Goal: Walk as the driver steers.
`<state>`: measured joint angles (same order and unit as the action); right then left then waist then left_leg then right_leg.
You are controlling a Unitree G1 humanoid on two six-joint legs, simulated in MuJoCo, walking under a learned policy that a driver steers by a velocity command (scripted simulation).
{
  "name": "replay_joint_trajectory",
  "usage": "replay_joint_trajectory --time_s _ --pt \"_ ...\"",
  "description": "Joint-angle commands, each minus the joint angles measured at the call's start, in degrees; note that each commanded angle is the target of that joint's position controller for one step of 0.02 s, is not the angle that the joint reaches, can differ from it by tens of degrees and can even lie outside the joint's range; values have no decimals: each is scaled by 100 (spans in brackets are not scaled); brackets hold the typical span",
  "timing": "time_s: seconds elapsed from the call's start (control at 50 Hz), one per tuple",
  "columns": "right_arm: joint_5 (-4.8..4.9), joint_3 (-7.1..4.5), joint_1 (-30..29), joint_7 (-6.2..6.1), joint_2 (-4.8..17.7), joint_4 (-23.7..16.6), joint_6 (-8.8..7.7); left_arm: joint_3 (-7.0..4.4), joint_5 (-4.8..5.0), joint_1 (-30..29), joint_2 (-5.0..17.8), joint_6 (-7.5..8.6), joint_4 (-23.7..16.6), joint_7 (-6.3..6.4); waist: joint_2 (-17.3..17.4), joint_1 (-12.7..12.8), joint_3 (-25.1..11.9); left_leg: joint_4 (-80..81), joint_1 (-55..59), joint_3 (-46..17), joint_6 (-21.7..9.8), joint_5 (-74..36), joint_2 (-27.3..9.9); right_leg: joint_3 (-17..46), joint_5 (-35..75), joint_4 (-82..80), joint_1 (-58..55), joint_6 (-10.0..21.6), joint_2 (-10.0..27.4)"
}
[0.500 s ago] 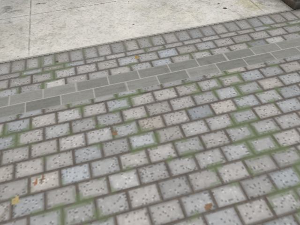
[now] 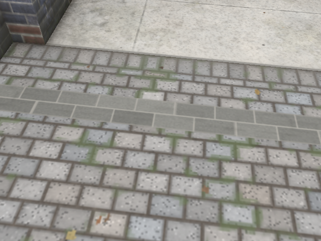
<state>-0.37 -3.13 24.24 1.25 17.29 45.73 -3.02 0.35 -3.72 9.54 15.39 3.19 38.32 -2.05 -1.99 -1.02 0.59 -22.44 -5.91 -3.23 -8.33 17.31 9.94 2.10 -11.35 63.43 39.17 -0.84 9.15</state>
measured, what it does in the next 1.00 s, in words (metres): walks ahead, turning right: right foot, then left foot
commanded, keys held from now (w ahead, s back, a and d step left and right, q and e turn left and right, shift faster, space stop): w+e+shift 0.64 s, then e+shift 0.06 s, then q+shift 0.30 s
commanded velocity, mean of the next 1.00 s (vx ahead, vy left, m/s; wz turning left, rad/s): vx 0.81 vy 0.00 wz -0.44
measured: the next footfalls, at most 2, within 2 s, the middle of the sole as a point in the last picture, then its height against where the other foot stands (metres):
right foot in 0.24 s outside the picture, level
left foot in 0.66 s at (153, 154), level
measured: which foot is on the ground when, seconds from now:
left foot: down 0.00-0.24, up 0.26-0.64, down 0.66-1.00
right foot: up 0.00-0.22, down 0.24-0.64, up 0.66-1.00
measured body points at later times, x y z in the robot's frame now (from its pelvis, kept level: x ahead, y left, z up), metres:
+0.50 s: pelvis +0.49 -0.04 +0.00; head +0.51 -0.04 +0.45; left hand +0.49 +0.25 -0.13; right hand +0.70 -0.28 -0.04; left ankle +0.70 +0.11 -0.67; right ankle +0.42 -0.05 -0.73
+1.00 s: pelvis +0.89 -0.11 +0.00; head +0.92 -0.14 +0.45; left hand +1.24 -0.08 -0.05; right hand +0.69 -0.36 -0.12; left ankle +0.87 +0.05 -0.74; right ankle +0.97 -0.28 -0.72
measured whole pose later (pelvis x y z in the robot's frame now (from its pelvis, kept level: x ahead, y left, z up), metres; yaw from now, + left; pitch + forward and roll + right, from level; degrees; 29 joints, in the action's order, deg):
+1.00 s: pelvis +0.89 -0.11 +0.00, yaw -28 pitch +1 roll +2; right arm 2.2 -4.2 26.2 -0.7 19.6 49.0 -4.5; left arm -0.2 -1.0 -5.1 17.1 5.0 36.2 -1.7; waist -2.1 -8.3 4.1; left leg -22.8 -4.2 -1.6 0.6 19.6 1.8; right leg 5.3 3.0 28.8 29.5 1.5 -0.7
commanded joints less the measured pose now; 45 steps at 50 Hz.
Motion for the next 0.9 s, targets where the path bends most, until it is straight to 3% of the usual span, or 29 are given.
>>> replay_joint_trajectory --time_s 0.02,0.08,0.16,0.18,0.22,0.24,0.26,0.28,0.3,0.32,0.34,0.38,0.42,0.46,0.54,0.58,0.62,0.64,0.66,0.68,0.7,0.72,0.74,0.76,0.78,0.8,0.84,0.86,0.9 --pt "39 -144 176 19 743 -226 -269 -76 116 -581 454 -42 -371 -62 364 -117 725 1620 -361 -679 -287 -2429 -1189 -652 998 -964 375 81 -107" --pt "49 -53 391 -13 657 -32 -381 1 256 -1081 287 27 -411 -132 337 -316 711 1966 81 16 152 -4275 -1183 -1123 1848 -2304 -142 402 -475" --pt "-105 -115 59 -212 1080 61 -432 -108 363 -423 640 60 -29 -127 773 223 72 1509 1358 669 587 -7372 -1654 -1101 2062 -2924 -1231 776 -1258" --pt "-208 -164 -140 -285 1200 23 -363 -193 372 185 866 23 187 -97 895 580 -288 841 1595 757 683 -8306 -1762 -1175 1736 -2788 -1751 814 -1521" --pt "-374 -230 -778 -381 1296 -141 -170 -413 387 2435 1282 -58 929 -1 842 1678 -1025 -2083 1197 897 771 -9155 -1817 -1066 1174 -2699 -3572 1021 -1709" --pt "-323 -254 -1397 -391 1321 -216 -115 -575 387 3642 1459 -94 1243 81 342 2470 -1006 -5145 253 1147 812 -7462 -1205 -527 837 -3315 -4457 1466 -1378" --pt "-345 54 -1456 -246 102 -526 -313 -583 370 3303 1398 -209 1464 107 -1792 1438 -583 -7663 -2887 661 948 788 17 1047 1909 -2438 -5806 1799 -572" --pt "-23 226 -417 -150 -12 -900 -403 -614 239 2161 1597 -171 1048 109 -1920 467 -1750 -8263 -4260 -495 1001 1072 -127 4389 -525 -4071 -6525 3014 510" --pt "-185 248 -802 -126 508 -777 -485 -595 251 1654 1110 -160 744 120 -257 631 -1256 -7594 -4216 -688 769 353 -577 4801 -1956 -4961 -5729 2794 575" --pt "-248 246 -1157 -66 649 -836 -525 -511 287 1520 780 -150 847 135 669 333 -460 -6769 -3887 -634 652 -91 -875 4311 -2205 -5213 -4412 2447 396" --pt "-357 286 -1472 -74 583 -964 -474 -485 293 1484 736 -83 936 135 1005 157 0 -6179 -3561 -534 692 -37 -1074 3772 -1592 -5267 -3453 2230 115" --pt "-487 400 -1437 -52 370 -1019 -184 -446 290 1432 816 73 1028 184 934 -193 504 -5453 -3088 -346 897 88 -1341 2907 -1058 -5410 -2094 2066 -398" --pt "-462 484 -1860 -27 311 -1268 -85 -515 315 1402 1028 198 973 144 649 -155 717 -4215 -2756 -24 1065 -187 -1536 2381 -489 -5648 -1319 2084 -723" --pt "-299 549 -2611 11 235 -1540 -117 -557 357 1505 1001 222 959 137 382 163 806 -2844 -2374 189 1190 -1165 -1566 2061 115 -5794 -1088 1900 -939" --pt "-140 560 -3166 2 139 -1719 -155 -678 447 1920 1146 199 1050 77 13 748 381 -1296 -1934 397 1089 -2505 -1179 2012 1962 -5350 -2301 1438 -946" --pt "-149 513 -3149 -37 241 -1746 -201 -722 415 1940 1192 160 1062 133 -89 753 201 -718 -1717 324 1019 -2254 -1022 2072 2665 -4852 -2985 1257 -878" --pt "-136 312 -2257 -143 668 -1491 -257 -782 359 1768 1448 171 1017 160 -101 291 -515 -524 -540 269 887 -1424 -753 2060 4040 -3531 -3373 998 -891" --pt "-123 185 -1211 -216 897 -1239 -296 -817 349 1420 1604 202 931 134 -99 -361 -1063 -548 666 115 796 -1132 -963 1977 3844 -2323 -2975 887 -1049" --pt "-257 2 81 -340 1318 -1019 -331 -730 361 1166 1226 270 771 130 175 -906 -1720 -685 1995 -638 621 104 -1886 1656 2674 -684 -2207 805 -1304" --pt "-546 -112 306 -363 1701 -966 -314 -466 649 1751 128 253 525 211 1872 -439 -2521 -318 3635 -3327 67 -291 -4005 819 -2148 1229 -325 562 -1937" --pt "-385 -196 50 -313 1606 -949 -219 -452 509 1670 645 131 423 276 1839 -350 -2622 -59 3346 -4309 -230 -795 -4049 486 -1885 1917 351 558 -1505" --pt "-315 -52 -355 -271 924 -970 -219 -518 326 1075 915 65 509 282 1075 -397 -1662 -67 2478 -3122 -146 -1919 -3515 366 -1284 1661 445 527 -1177" --pt "-297 60 -531 -210 492 -834 -236 -511 239 756 813 37 497 225 683 -321 -1025 -170 1702 -2101 -123 -3482 -3114 278 -1030 1390 315 442 -1091" --pt "-284 111 -386 -178 310 -653 -258 -489 180 476 666 14 455 152 656 -335 -754 -146 1358 -1523 -72 -4343 -2794 324 -1110 1157 326 384 -1060" --pt "47 35 -693 -161 388 -662 -348 -401 584 579 356 67 185 191 1419 -94 -503 96 1184 -1248 -121 -4838 -2446 432 -1252 1106 283 245 -827" --pt "106 53 -719 -134 255 -497 -408 -332 623 520 297 65 151 178 1236 2 -489 268 984 -1225 -228 -4838 -2427 478 -1323 741 189 215 -787" --pt "202 15 -1069 -95 363 -421 -414 -245 440 241 232 70 -14 134 612 271 -278 482 259 -1059 -356 -4877 -2426 269 -1271 -671 -208 116 -697" --pt "256 -61 -1217 -121 618 -440 -376 -187 344 6 213 125 -112 92 522 268 -207 575 -219 -857 -378 -5053 -2277 60 -804 -1483 -660 48 -774" --pt "264 -234 -1193 -192 1109 -411 -313 -138 343 -209 299 219 -143 -17 765 236 -356 696 -815 -541 -243 -4631 -1931 -80 659 -2655 -1845 1 -1088"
